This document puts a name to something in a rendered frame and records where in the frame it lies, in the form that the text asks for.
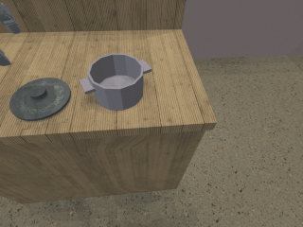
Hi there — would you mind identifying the pot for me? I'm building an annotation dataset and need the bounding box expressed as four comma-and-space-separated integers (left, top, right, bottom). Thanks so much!
80, 53, 152, 111

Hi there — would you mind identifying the lid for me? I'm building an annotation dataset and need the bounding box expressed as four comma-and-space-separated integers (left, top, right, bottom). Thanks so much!
9, 78, 71, 121

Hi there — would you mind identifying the left robot hand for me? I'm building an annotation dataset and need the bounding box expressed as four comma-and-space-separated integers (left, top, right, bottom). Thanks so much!
0, 3, 21, 66

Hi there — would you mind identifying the table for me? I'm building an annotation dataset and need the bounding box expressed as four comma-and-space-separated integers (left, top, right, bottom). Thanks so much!
0, 0, 218, 204

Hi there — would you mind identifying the knob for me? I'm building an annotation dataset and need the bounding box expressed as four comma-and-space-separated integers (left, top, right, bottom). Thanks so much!
28, 85, 47, 100

